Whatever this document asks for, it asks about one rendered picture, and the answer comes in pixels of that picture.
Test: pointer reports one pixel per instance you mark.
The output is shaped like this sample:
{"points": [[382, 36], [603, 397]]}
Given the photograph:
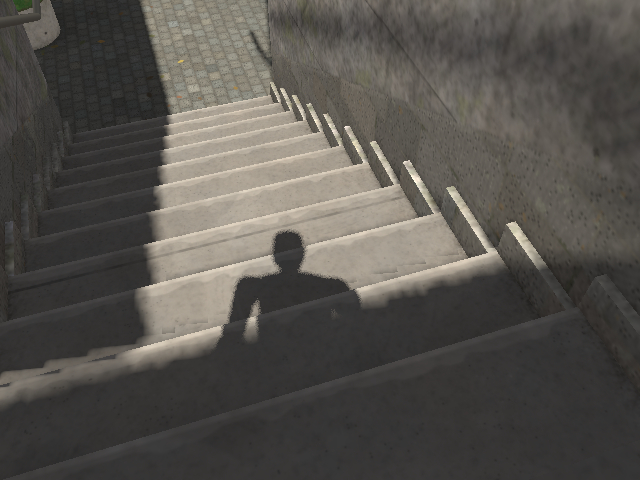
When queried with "stairs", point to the stairs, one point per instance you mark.
{"points": [[196, 263]]}

